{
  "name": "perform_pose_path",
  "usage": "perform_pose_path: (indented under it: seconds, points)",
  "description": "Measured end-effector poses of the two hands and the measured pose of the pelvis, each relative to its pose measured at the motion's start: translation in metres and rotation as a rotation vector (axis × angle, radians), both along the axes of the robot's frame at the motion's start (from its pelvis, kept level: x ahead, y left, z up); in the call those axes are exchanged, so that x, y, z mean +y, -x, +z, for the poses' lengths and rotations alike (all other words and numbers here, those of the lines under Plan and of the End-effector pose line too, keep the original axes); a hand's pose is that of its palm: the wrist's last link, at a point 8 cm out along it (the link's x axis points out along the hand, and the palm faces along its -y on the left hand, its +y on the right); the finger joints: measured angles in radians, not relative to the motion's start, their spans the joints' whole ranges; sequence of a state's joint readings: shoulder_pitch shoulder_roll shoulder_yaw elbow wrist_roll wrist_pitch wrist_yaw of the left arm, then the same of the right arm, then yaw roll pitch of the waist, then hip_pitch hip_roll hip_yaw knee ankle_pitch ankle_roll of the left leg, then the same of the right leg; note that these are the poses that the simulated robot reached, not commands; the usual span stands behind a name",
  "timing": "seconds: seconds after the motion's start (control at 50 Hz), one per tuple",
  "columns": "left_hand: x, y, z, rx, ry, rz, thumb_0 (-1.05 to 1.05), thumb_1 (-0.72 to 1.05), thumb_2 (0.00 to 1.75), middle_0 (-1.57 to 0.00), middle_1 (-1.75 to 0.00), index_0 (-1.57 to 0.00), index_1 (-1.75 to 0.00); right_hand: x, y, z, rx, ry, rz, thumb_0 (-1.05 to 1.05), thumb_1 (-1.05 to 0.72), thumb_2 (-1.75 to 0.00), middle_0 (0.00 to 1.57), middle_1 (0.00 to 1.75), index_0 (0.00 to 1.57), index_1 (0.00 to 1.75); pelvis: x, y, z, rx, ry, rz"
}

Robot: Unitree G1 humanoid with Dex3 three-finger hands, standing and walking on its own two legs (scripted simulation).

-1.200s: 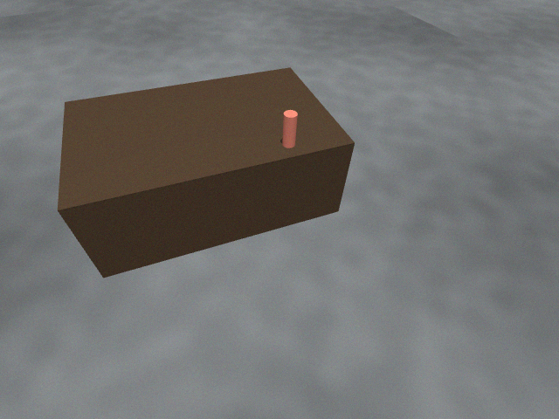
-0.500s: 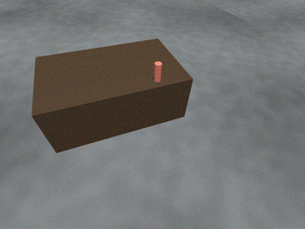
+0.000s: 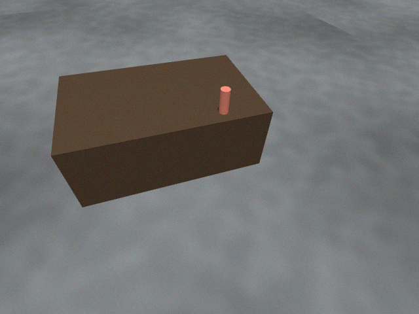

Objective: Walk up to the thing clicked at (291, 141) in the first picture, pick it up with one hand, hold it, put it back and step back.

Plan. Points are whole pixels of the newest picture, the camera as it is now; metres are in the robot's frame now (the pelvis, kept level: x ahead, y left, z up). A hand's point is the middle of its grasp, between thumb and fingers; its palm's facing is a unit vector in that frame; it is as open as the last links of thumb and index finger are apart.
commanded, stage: walk up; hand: right
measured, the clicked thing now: (224, 100) +1.15 -0.12 -0.29
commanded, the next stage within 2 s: none
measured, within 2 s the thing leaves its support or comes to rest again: neither
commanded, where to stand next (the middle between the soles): +0.71 -0.04 m, yaw +19 degrees
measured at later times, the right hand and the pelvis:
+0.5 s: hand (303, 265) +0.27 -0.23 -0.13, palm faces -0.19 +0.88 -0.43, open 7.4 cm; pelvis +0.15 +0.03 -0.01, yaw +11 degrees
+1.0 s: hand (289, 182) +0.52 -0.26 -0.14, palm faces -0.34 +0.85 -0.40, open 7.4 cm; pelvis +0.36 -0.02 -0.01, yaw +16 degrees
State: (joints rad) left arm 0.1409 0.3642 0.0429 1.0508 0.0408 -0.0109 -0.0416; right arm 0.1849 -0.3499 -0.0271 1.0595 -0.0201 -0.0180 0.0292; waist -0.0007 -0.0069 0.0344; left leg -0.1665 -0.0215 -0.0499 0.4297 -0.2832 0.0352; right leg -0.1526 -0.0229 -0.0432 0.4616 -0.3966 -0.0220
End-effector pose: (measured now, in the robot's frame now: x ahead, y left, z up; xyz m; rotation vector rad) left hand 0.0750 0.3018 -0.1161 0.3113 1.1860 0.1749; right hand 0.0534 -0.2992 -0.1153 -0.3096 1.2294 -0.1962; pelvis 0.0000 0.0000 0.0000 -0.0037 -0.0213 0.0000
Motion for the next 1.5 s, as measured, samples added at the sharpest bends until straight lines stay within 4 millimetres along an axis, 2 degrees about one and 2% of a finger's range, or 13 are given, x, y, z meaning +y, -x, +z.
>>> perform_pose_path:
  seconds: [0.12,0.24,0.34,0.44,0.54,0.64,0.74,0.92,1.06,1.16,1.34,1.44,1.5]
  points:
    - [0.019,0.012,-0.002,-0.055,-0.035,0.086,0.00,0.90,0.90,-0.21,-0.30,-0.21,-0.30,-0.015,-0.024,-0.002,0.044,0.047,0.072,0.01,-0.90,-0.90,0.20,0.30,0.20,0.30,-0.004,-0.021,-0.011,0.011,0.016,0.067]
    - [0.041,0.038,-0.006,0.047,-0.040,0.172,0.01,0.90,0.90,-0.21,-0.30,-0.20,-0.30,-0.001,-0.103,0.013,-0.008,0.067,0.186,0.01,-0.90,-0.90,0.20,0.30,0.20,0.30,0.013,-0.056,-0.010,0.001,0.019,0.124]
    - [0.059,0.030,-0.027,0.124,-0.025,0.204,0.01,0.90,0.90,-0.21,-0.30,-0.20,-0.30,0.017,-0.168,0.013,-0.131,0.108,0.236,0.01,-0.90,-0.90,0.20,0.30,0.20,0.30,0.034,-0.088,-0.027,-0.019,-0.008,0.154]
    - [0.060,-0.022,-0.020,0.058,-0.005,0.193,0.01,0.90,0.90,-0.21,-0.30,-0.20,-0.30,0.030,-0.199,0.024,-0.166,0.094,0.236,0.01,-0.90,-0.90,0.20,0.30,0.20,0.30,0.037,-0.124,-0.017,-0.028,-0.021,0.179]
    - [0.057,-0.079,-0.008,-0.023,0.002,0.178,0.01,0.90,0.90,-0.21,-0.30,-0.20,-0.30,0.028,-0.225,0.024,-0.148,0.075,0.257,0.01,-0.90,-0.90,0.20,0.30,0.20,0.30,0.030,-0.162,-0.013,-0.033,-0.029,0.200]
    - [0.047,-0.134,0.002,-0.050,-0.023,0.175,0.01,0.90,0.90,-0.21,-0.30,-0.20,-0.30,0.008,-0.262,0.011,-0.127,0.057,0.254,0.01,-0.90,-0.90,0.20,0.30,0.21,0.30,0.014,-0.210,-0.016,-0.022,-0.036,0.211]
    - [0.033,-0.186,0.008,-0.110,-0.092,0.199,0.01,0.90,0.90,-0.21,-0.30,-0.20,-0.30,-0.021,-0.317,-0.015,-0.083,0.067,0.271,0.01,-0.90,-0.90,0.20,0.30,0.21,0.30,-0.010,-0.262,-0.031,-0.022,-0.011,0.239]
    - [-0.004,-0.214,0.018,-0.048,-0.062,0.265,0.01,0.90,0.90,-0.21,-0.30,-0.20,-0.30,-0.012,-0.429,0.002,-0.099,0.038,0.362,0.01,-0.90,-0.90,0.20,0.30,0.20,0.30,-0.021,-0.332,-0.011,-0.012,-0.009,0.269]
    - [-0.007,-0.239,-0.010,0.016,-0.005,0.303,0.01,0.90,0.90,-0.21,-0.30,-0.21,-0.30,0.007,-0.506,0.012,-0.136,0.066,0.419,0.01,-0.90,-0.90,0.20,0.30,0.20,0.30,-0.014,-0.390,-0.021,-0.014,-0.003,0.296]
    - [-0.005,-0.280,-0.033,0.046,0.019,0.290,0.01,0.90,0.90,-0.21,-0.30,-0.20,-0.30,0.007,-0.543,0.014,-0.213,0.101,0.391,0.01,-0.90,-0.90,0.20,0.30,0.20,0.30,-0.009,-0.425,-0.033,-0.027,-0.029,0.295]
    - [-0.009,-0.376,-0.016,-0.013,0.005,0.236,0.01,0.90,0.90,-0.21,-0.30,-0.20,-0.30,-0.035,-0.576,0.024,-0.166,0.125,0.364,0.01,-0.90,-0.90,0.20,0.30,0.21,0.30,-0.031,-0.487,-0.023,-0.019,-0.033,0.279]
    - [-0.019,-0.423,-0.004,-0.038,-0.064,0.228,0.01,0.90,0.90,-0.21,-0.30,-0.20,-0.30,-0.077,-0.608,0.002,-0.116,0.126,0.339,0.01,-0.90,-0.90,0.20,0.30,0.21,0.30,-0.057,-0.532,-0.033,-0.015,-0.022,0.282]
    - [-0.029,-0.439,0.000,-0.068,-0.107,0.255,0.01,0.90,0.90,-0.21,-0.30,-0.20,-0.30,-0.091,-0.634,-0.012,-0.071,0.133,0.328,0.01,-0.90,-0.90,0.20,0.30,0.20,0.30,-0.069,-0.555,-0.038,-0.020,-0.009,0.300]
